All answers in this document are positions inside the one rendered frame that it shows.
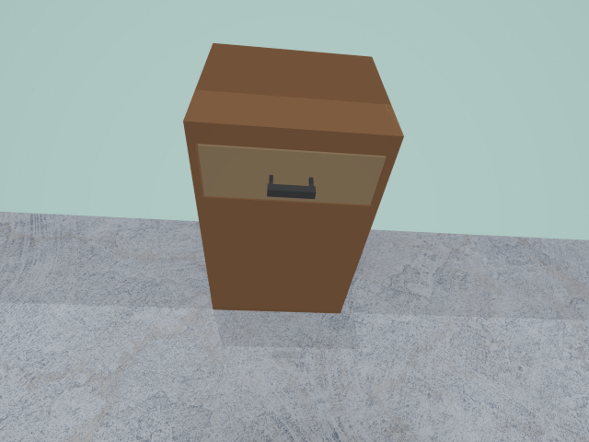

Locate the drawer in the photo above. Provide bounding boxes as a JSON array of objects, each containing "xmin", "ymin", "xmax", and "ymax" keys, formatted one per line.
[{"xmin": 198, "ymin": 144, "xmax": 386, "ymax": 205}]

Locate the cabinet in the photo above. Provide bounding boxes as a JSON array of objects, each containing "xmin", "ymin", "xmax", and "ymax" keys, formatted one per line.
[{"xmin": 183, "ymin": 43, "xmax": 404, "ymax": 313}]

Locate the handle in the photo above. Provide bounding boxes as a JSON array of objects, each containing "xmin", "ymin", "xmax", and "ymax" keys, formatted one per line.
[{"xmin": 267, "ymin": 175, "xmax": 316, "ymax": 199}]

